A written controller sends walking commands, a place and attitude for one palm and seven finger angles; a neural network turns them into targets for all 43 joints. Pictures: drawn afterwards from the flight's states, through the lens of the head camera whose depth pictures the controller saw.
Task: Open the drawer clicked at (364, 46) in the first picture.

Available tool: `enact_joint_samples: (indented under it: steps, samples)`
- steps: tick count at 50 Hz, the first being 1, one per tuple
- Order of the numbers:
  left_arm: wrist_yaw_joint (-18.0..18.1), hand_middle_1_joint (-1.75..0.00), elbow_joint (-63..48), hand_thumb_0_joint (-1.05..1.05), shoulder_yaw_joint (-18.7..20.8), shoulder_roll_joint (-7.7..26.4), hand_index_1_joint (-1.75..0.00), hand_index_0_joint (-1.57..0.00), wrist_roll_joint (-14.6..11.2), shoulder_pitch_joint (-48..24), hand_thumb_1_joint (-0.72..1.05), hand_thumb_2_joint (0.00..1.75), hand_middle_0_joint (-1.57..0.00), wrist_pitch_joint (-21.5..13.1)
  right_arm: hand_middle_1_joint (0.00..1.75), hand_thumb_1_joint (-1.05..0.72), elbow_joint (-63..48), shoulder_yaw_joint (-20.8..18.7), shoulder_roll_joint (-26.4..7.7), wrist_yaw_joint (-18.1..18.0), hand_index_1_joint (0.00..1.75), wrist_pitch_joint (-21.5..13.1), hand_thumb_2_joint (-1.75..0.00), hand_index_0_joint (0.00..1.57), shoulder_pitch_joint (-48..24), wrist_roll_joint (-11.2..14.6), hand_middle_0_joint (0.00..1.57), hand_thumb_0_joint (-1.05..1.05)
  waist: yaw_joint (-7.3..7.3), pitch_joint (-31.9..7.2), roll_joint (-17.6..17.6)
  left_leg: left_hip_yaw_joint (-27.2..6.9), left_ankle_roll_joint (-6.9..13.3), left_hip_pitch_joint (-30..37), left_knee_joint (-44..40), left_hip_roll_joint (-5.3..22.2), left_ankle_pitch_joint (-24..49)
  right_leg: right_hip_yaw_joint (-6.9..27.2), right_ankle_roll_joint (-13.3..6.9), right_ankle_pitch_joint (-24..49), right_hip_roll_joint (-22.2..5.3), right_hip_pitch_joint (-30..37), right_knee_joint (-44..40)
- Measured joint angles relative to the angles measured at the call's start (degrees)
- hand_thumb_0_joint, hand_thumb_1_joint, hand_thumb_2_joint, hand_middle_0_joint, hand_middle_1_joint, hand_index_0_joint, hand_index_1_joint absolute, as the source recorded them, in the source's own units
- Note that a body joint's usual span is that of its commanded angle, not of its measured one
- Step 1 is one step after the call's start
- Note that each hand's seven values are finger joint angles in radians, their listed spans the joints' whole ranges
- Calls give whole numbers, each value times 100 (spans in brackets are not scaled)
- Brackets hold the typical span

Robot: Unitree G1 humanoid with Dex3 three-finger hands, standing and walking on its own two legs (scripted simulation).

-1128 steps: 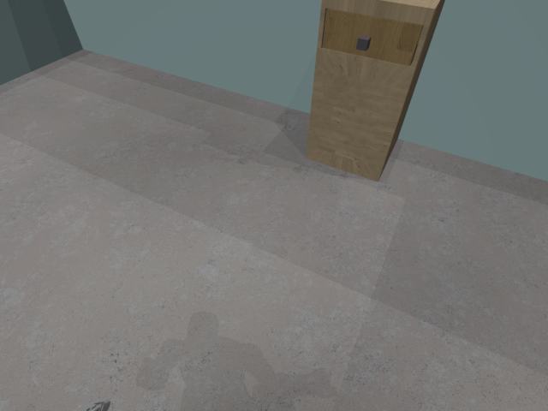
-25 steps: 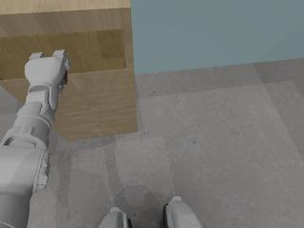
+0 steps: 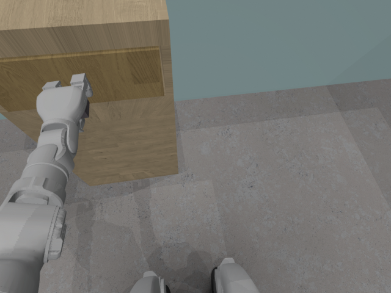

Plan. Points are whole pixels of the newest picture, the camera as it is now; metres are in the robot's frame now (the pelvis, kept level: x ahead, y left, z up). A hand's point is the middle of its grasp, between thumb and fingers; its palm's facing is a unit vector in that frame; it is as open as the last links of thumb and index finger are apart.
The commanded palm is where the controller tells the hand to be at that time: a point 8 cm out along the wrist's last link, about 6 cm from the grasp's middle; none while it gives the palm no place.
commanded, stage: pull the drawer open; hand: left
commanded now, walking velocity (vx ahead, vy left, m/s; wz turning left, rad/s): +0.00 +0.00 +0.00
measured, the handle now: (76, 97) +0.54 +0.23 +0.01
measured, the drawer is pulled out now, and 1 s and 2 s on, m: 0.01 0.12 0.25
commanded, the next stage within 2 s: none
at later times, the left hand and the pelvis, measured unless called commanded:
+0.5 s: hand (73, 145) +0.43 +0.23 -0.01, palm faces -0.05 -0.04 -1.00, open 8.1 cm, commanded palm +0.39 +0.22 +0.05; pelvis +0.01 +0.00 +0.01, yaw +1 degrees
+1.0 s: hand (71, 168) +0.38 +0.22 -0.01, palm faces -0.04 -0.02 -1.00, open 8.1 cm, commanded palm +0.34 +0.21 +0.05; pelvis +0.00 -0.01 +0.02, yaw +1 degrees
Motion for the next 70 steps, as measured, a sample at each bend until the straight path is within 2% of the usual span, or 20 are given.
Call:
enact_joint_samples:
  steps: [9, 22, 35, 42, 51, 58, 70]
  samples:
    - [132, -135, -628, 5, 51, -359, -135, -25, -36, 817, 41, 70, -41, -56, 29, -90, -10, -57, 43, 34, 30, 111, -90, 21, -51, 31, 20, 0, 220, -63, 3, 74, 8, 444, -248, -10, -12, 73, 19, -20, 7, 392, -191]
    - [396, -135, -977, 3, -254, -723, -135, -26, 48, 1392, 40, 72, -41, 49, 29, -90, -132, -93, 86, -7, 30, 158, -90, 21, -494, 97, 20, 0, 463, -25, -36, 22, -20, 864, -434, -67, 45, 25, -6, -38, -42, 806, -294]
    - [462, -135, -1549, 2, -365, -852, -135, -25, 43, 2091, 41, 71, -41, 105, 29, -90, -220, -107, 105, -75, 30, 126, -90, 21, -572, 146, 20, 1, 572, 27, -45, 0, -68, 1147, -577, -69, 134, 3, -56, 4, -39, 1069, -374]
    - [598, -135, -1531, 1, -506, -907, -135, -25, 51, 2179, 41, 71, -41, 159, 29, -90, -130, -96, 115, -123, 30, 70, -90, 21, -590, 166, 20, 1, 635, 89, -44, -33, -88, 1241, -607, -92, 182, -28, -83, 12, -61, 1160, -360]
    - [568, -135, -1577, 2, -477, -905, -135, -24, 22, 2319, 43, 67, -41, 150, 29, -90, -146, -82, 123, -176, 30, -1, -90, 21, -643, 181, 20, 1, 651, 110, -56, 9, -100, 1335, -697, -90, 247, 15, -99, 64, -52, 1212, -400]
    - [521, -135, -2157, 3, -433, -955, -135, -24, -17, 2901, 43, 68, -41, 209, 29, -90, -245, -96, 113, -173, 30, -28, -90, 21, -651, 203, 20, 1, 668, 94, -53, 67, -100, 1491, -784, -72, 246, 71, -93, 77, -25, 1334, -469]
    - [587, -135, -3045, 4, -601, -1111, -135, -27, 9, 3813, 42, 70, -41, 385, 29, -90, -372, -64, 117, -187, 30, -82, -90, 21, -868, 205, 20, 1, 781, 112, -63, 75, -99, 1781, -875, -88, 222, 81, -83, 37, -36, 1611, -531]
